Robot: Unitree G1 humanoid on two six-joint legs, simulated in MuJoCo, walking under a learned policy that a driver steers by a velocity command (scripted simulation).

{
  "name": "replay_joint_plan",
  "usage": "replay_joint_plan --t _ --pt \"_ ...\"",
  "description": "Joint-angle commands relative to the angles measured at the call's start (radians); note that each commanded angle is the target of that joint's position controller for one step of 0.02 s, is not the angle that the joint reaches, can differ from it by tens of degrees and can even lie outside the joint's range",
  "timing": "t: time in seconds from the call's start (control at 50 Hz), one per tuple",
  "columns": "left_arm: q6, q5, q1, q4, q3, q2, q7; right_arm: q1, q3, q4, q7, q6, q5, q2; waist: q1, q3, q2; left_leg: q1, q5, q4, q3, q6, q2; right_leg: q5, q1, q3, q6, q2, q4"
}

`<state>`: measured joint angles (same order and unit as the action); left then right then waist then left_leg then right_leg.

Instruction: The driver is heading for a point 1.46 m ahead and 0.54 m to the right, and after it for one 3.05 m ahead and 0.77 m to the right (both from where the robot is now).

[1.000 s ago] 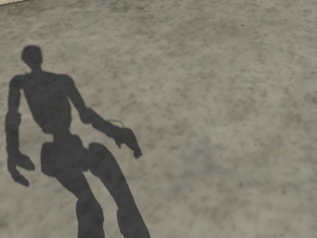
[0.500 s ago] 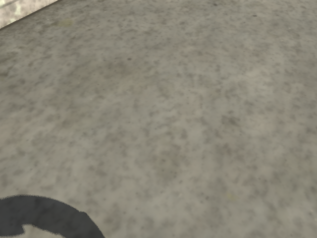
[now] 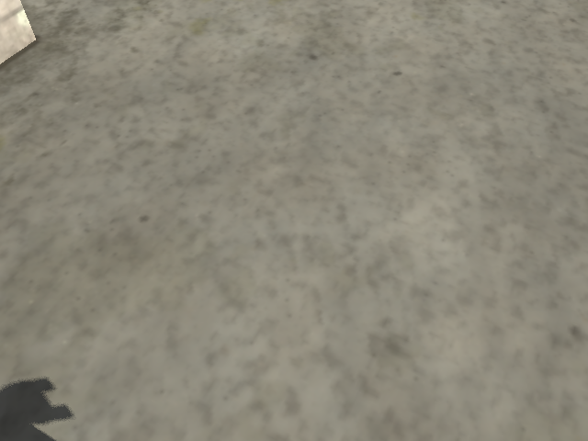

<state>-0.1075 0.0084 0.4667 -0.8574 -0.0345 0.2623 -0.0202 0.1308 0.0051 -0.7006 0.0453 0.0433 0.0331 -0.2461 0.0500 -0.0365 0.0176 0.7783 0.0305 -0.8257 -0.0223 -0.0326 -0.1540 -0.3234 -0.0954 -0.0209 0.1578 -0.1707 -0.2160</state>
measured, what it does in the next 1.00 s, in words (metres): walks ahead, turning right: left foot, then right foot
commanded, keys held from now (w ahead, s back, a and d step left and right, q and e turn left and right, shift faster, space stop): w+e+shift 0.78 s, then w+q+shift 0.22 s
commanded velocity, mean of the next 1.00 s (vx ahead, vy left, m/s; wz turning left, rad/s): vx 1.00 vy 0.00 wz -0.69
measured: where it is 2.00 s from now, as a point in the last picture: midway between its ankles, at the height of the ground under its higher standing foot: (511, 140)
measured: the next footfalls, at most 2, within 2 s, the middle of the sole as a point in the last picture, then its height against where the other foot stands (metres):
left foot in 0.14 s outside the picture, level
right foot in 0.62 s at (389, 346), level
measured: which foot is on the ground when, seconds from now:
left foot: up 0.00-0.12, down 0.14-0.62, up 0.64-1.00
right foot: down 0.00-0.14, up 0.16-0.60, down 0.62-1.00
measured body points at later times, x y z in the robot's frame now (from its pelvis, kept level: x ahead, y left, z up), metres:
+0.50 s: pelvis +0.45 -0.01 -0.01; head +0.47 -0.03 +0.44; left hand +0.76 +0.12 -0.07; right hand +0.30 -0.24 -0.14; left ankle +0.32 +0.13 -0.73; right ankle +0.61 -0.17 -0.67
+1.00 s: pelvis +0.87 -0.24 -0.01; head +0.90 -0.28 +0.44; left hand +1.03 +0.00 -0.13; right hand +0.93 -0.56 -0.09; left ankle +1.13 -0.29 -0.70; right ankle +0.68 -0.14 -0.73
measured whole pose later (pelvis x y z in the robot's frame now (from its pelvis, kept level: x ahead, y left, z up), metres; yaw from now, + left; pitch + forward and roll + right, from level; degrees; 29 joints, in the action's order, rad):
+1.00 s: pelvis +0.87 -0.24 -0.01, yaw -41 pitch +2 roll +0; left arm -0.11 -0.01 0.45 -0.86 -0.05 0.31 -0.01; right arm 0.01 0.02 -0.63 0.03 0.06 0.03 -0.26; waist 0.11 -0.04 0.02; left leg 0.68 0.11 -0.53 -0.08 -0.08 -0.06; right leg -0.36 -0.24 0.14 0.17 -0.15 -0.12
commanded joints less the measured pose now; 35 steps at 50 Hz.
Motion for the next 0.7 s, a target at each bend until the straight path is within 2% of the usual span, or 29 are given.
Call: replay_joint_plan --t 0.02,0.06,0.08,0.1,0.12,0.14,0.16,0.18,0.2,0.22,0.24,0.26,0.28,0.32,0.36,0.4,0.42,0.46,0.48,0.52,0.54,0.56,0.58,0.6,0.62,0.64,0.66,0.68,0.7 --pt "-0.028 0.015 -0.015 0.040 -0.033 0.161 0.013 -0.141 -0.006 0.096 0.007 0.025 -0.006 -0.048 -0.012 -0.084 -0.018 -0.271 0.195 0.205 -0.052 -0.013 0.083 0.747 0.225 0.143 0.044 0.250 0.159" --pt "-0.022 0.007 -0.033 0.030 -0.040 0.206 0.021 -0.123 -0.019 0.097 -0.007 0.024 -0.004 -0.090 -0.040 -0.036 -0.041 -0.325 0.110 0.260 -0.052 -0.027 0.140 1.009 0.081 0.154 0.039 0.275 0.074" --pt "-0.017 -0.004 -0.039 0.025 -0.045 0.232 0.025 -0.069 -0.031 0.087 -0.018 0.023 -0.002 -0.121 -0.073 0.016 -0.072 -0.391 0.016 0.264 -0.041 -0.035 0.173 1.157 0.022 0.172 0.030 0.295 -0.020" --pt "-0.006 -0.022 -0.049 0.019 -0.049 0.253 0.029 0.049 -0.049 0.057 -0.032 0.024 -0.007 -0.164 -0.133 0.089 -0.093 -0.506 -0.084 0.260 -0.018 -0.044 0.193 1.222 -0.003 0.187 0.020 0.303 -0.173" --pt "0.006 -0.037 -0.087 0.020 -0.053 0.265 0.030 0.231 -0.066 0.006 -0.049 0.025 -0.011 -0.198 -0.230 0.178 -0.088 -0.698 -0.150 0.290 -0.010 -0.050 0.183 1.135 0.057 0.183 0.013 0.286 -0.405" --pt "0.007 -0.048 -0.119 0.034 -0.042 0.212 0.028 0.425 -0.088 -0.036 -0.072 0.025 0.004 -0.256 -0.313 0.275 -0.070 -0.958 -0.304 0.244 0.074 -0.057 0.067 0.906 0.246 0.170 0.008 0.237 -0.691" --pt "0.001 0.000 0.036 0.081 0.001 0.017 0.016 0.438 -0.114 -0.036 -0.078 0.032 0.059 -0.348 -0.175 0.407 0.248 -1.235 -0.647 0.334 0.576 -0.147 -0.263 0.059 0.620 0.111 -0.027 0.094 -1.110" --pt "0.002 0.012 -0.018 0.097 0.000 0.088 0.019 0.368 -0.109 -0.015 -0.056 0.032 0.044 -0.282 -0.178 0.435 0.233 -1.192 -0.798 0.538 0.863 -0.156 -0.289 -0.085 0.748 0.143 -0.007 0.082 -1.218" --pt "0.013 0.003 -0.111 0.102 -0.008 0.128 0.022 0.261 -0.097 -0.015 -0.050 0.035 0.033 -0.207 -0.151 0.237 0.125 -1.032 -0.799 0.565 0.676 -0.128 -0.243 0.025 0.809 0.133 -0.002 0.161 -1.204" --pt "0.024 -0.007 -0.144 0.101 -0.008 0.133 0.013 0.218 -0.086 -0.023 -0.044 0.038 0.023 -0.151 -0.132 0.146 0.020 -0.900 -0.647 0.574 0.536 -0.117 -0.218 0.077 0.792 0.119 -0.008 0.201 -1.162" --pt "0.037 -0.015 -0.168 0.103 -0.008 0.115 0.001 0.212 -0.079 -0.042 -0.045 0.041 0.023 -0.127 -0.112 0.082 -0.007 -0.800 -0.514 0.602 0.409 -0.091 -0.177 0.082 0.770 0.114 -0.013 0.230 -1.136" --pt "0.055 -0.025 -0.150 0.113 -0.004 0.089 -0.011 0.220 -0.069 -0.065 -0.047 0.047 0.017 -0.103 -0.076 0.051 0.032 -0.720 -0.452 0.622 0.316 -0.081 -0.164 0.082 0.747 0.110 -0.025 0.250 -1.129" --pt "0.074 -0.031 -0.157 0.118 0.000 0.063 -0.019 0.228 -0.064 -0.086 -0.042 0.056 0.007 -0.085 -0.058 0.021 0.039 -0.672 -0.416 0.646 0.242 -0.067 -0.151 0.077 0.749 0.104 -0.034 0.274 -1.128" --pt "0.099 -0.034 -0.215 0.157 0.006 0.037 -0.035 0.231 -0.066 -0.112 -0.031 0.076 -0.016 -0.093 -0.034 -0.035 0.052 -0.620 -0.325 0.691 0.108 -0.046 -0.144 0.112 0.808 0.085 -0.050 0.306 -1.110" --pt "0.106 -0.033 -0.306 0.197 0.010 0.035 -0.045 0.216 -0.064 -0.123 -0.024 0.088 -0.013 -0.087 -0.025 -0.079 0.056 -0.567 -0.190 0.724 -0.048 -0.024 -0.095 0.222 0.830 0.049 -0.059 0.303 -1.039" --pt "0.105 -0.024 -0.371 0.226 0.010 0.043 -0.050 0.209 -0.063 -0.129 -0.024 0.098 -0.007 -0.091 -0.018 -0.107 0.054 -0.563 -0.053 0.736 -0.161 -0.015 -0.050 0.340 0.830 0.013 -0.050 0.288 -0.912" --pt "0.103 -0.024 -0.400 0.238 0.010 0.052 -0.055 0.210 -0.066 -0.133 -0.028 0.101 -0.007 -0.106 -0.015 -0.118 0.035 -0.585 0.009 0.747 -0.206 -0.014 -0.046 0.374 0.823 -0.013 -0.039 0.281 -0.827" --pt "0.096 -0.031 -0.478 0.257 0.014 0.051 -0.069 0.255 -0.068 -0.148 -0.038 0.102 -0.012 -0.128 -0.038 -0.139 0.006 -0.654 0.166 0.761 -0.267 0.004 -0.039 0.415 0.785 -0.095 -0.009 0.256 -0.662" --pt "0.092 -0.032 -0.503 0.262 0.016 0.047 -0.074 0.275 -0.069 -0.155 -0.045 0.098 -0.014 -0.141 -0.043 -0.143 0.006 -0.704 0.310 0.746 -0.291 0.012 -0.041 0.420 0.759 -0.132 0.008 0.232 -0.600" --pt "0.085 -0.027 -0.475 0.246 0.008 0.068 -0.069 0.298 -0.076 -0.151 -0.061 0.081 -0.015 -0.186 -0.016 -0.079 0.044 -0.832 0.770 0.631 -0.311 0.024 -0.058 0.384 0.667 -0.193 0.037 0.156 -0.542" --pt "0.084 -0.022 -0.415 0.230 0.000 0.088 -0.061 0.294 -0.085 -0.144 -0.071 0.064 -0.013 -0.220 0.024 -0.029 0.077 -0.886 0.957 0.533 -0.308 0.026 -0.076 0.326 0.607 -0.205 0.048 0.120 -0.533" --pt "0.083 -0.018 -0.292 0.200 -0.015 0.119 -0.051 0.263 -0.095 -0.132 -0.078 0.043 -0.006 -0.253 0.096 0.042 0.105 -0.898 1.074 0.369 -0.299 0.019 -0.097 0.259 0.485 -0.196 0.063 0.090 -0.536" --pt "0.082 -0.015 -0.102 0.147 -0.038 0.158 -0.038 0.211 -0.105 -0.110 -0.081 0.022 0.000 -0.277 0.186 0.132 0.121 -0.854 1.104 0.136 -0.274 -0.004 -0.120 0.181 0.297 -0.167 0.088 0.067 -0.542" --pt "0.081 -0.016 0.096 0.079 -0.070 0.201 -0.018 0.173 -0.109 -0.091 -0.075 0.008 0.005 -0.278 0.257 0.213 0.083 -0.722 0.922 -0.178 -0.248 -0.014 -0.109 0.107 0.050 -0.098 0.111 0.049 -0.463" --pt "0.098 0.011 0.046 0.078 -0.106 0.246 0.006 0.135 -0.102 -0.078 -0.059 0.009 0.001 -0.208 0.212 0.149 -0.104 -0.451 0.026 -0.574 -0.226 0.014 0.084 0.021 -0.075 0.084 0.137 0.121 -0.388" --pt "0.113 -0.039 -0.078 0.121 -0.117 0.366 0.000 0.209 -0.069 0.049 -0.043 0.033 -0.008 -0.100 0.013 0.205 -0.293 0.002 -0.529 -0.886 -0.101 0.076 0.214 0.083 -0.290 0.654 0.334 0.352 -0.256" --pt "0.113 -0.041 -0.039 0.151 -0.124 0.351 0.006 0.133 -0.057 0.086 -0.047 0.067 -0.007 -0.129 0.076 0.299 -0.106 0.092 -0.473 -0.874 0.089 0.062 0.172 -0.057 -0.321 0.854 0.370 0.420 -0.081" --pt "0.102 -0.036 -0.042 0.119 -0.114 0.287 0.016 0.091 -0.052 0.084 -0.047 0.085 -0.008 -0.142 0.046 0.144 0.012 0.106 -0.423 -0.751 0.110 0.054 0.116 -0.068 -0.165 0.818 0.314 0.416 -0.015" --pt "0.087 -0.029 -0.055 0.096 -0.099 0.238 0.021 0.062 -0.047 0.087 -0.049 0.085 0.000 -0.137 -0.007 0.052 0.084 0.044 -0.399 -0.619 0.111 0.057 0.073 0.007 -0.001 0.724 0.267 0.372 -0.009"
